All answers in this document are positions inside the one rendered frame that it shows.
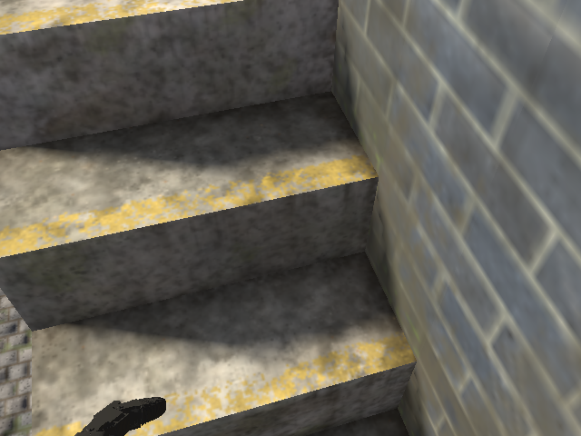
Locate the robot left hand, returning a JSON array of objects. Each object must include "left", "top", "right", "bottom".
[{"left": 74, "top": 397, "right": 166, "bottom": 436}]

